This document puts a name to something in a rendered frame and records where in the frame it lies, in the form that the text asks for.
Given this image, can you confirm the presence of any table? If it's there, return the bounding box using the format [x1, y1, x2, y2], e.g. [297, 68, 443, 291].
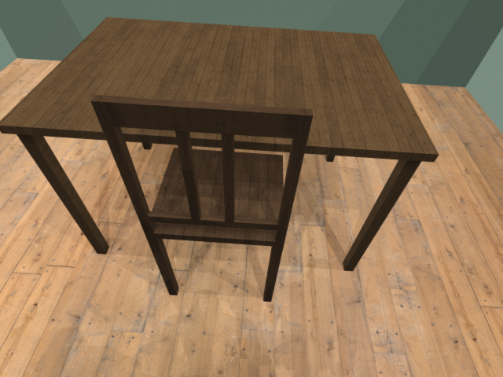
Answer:
[0, 17, 439, 271]

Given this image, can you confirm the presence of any chair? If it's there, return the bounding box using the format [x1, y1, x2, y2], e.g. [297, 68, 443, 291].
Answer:
[91, 95, 313, 302]

